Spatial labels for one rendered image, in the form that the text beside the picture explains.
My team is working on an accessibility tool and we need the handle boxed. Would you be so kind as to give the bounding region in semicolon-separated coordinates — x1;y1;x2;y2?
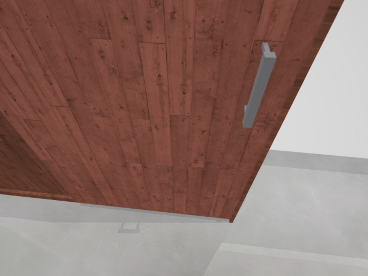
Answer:
242;43;276;128

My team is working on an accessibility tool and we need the wardrobe door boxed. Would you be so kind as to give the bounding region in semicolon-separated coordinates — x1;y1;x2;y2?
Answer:
0;112;70;196
0;0;331;219

